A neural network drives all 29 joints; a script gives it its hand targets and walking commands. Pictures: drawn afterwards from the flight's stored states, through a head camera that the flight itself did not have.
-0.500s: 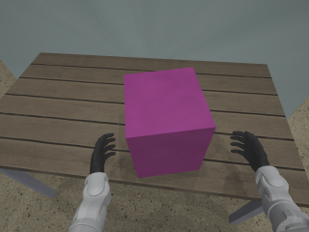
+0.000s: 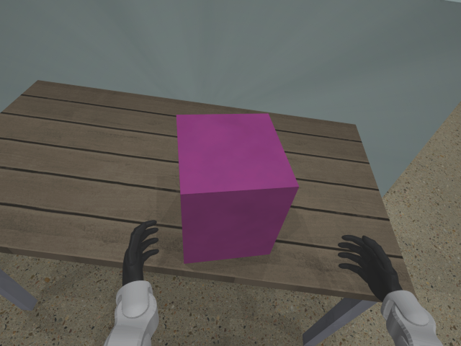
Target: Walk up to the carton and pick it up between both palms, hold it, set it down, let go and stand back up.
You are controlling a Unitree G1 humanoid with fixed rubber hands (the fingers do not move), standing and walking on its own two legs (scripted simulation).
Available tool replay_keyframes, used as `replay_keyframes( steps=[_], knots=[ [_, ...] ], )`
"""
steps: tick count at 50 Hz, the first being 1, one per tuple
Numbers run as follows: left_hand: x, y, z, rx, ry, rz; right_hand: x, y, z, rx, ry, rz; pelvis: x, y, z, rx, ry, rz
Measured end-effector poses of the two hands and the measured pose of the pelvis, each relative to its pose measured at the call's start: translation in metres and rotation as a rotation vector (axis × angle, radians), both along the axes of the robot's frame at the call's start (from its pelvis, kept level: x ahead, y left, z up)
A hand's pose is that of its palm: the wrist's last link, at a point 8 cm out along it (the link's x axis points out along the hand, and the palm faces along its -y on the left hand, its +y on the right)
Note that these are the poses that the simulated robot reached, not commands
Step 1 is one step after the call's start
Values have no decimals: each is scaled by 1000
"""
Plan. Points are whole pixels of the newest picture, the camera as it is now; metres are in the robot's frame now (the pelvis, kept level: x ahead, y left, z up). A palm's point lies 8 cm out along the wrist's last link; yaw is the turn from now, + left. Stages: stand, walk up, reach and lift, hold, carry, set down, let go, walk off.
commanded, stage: set down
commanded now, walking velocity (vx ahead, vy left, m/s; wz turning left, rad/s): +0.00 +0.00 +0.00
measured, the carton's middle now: (225, 189) +0.45 +0.07 -0.01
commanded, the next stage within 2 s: none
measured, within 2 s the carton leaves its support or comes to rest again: neither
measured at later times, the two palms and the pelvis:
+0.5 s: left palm (137, 283) +0.21 +0.18 -0.01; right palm (403, 337) +0.21 -0.26 -0.02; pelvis +0.04 +0.01 +0.01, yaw -1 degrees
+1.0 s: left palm (122, 291) +0.20 +0.21 -0.01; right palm (385, 324) +0.22 -0.24 -0.02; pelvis +0.03 +0.02 +0.00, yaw -1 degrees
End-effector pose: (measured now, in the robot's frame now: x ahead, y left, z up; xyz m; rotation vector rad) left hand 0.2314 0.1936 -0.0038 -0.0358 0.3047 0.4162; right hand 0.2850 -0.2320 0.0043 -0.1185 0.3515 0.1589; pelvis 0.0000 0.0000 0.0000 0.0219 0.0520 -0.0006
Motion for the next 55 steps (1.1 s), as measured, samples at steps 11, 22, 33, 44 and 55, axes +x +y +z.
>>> replay_keyframes(
  steps=[11, 22, 33, 44, 55],
  knots=[
    [-7, -5, 25, 22, 16, -55, -14, 8, -24, 76, 20, -27, 24, 19, 6, -13, -18, 25],
    [-16, -9, 3, 1, 45, -53, -70, -27, -24, -22, 88, -92, 44, 18, 6, -9, -34, -19],
    [-38, -11, -13, 14, 104, -87, -91, -5, -25, 34, 77, -73, 33, 12, 4, -14, -46, -15],
    [-37, 12, -4, 90, 158, -68, -74, 2, -42, 86, 65, -67, 22, 19, 4, -2, -59, -19],
    [-28, 7, -28, 6, 198, -103, -61, -7, -27, -52, 150, -50, 39, 13, 6, -1, -71, 0]
  ],
)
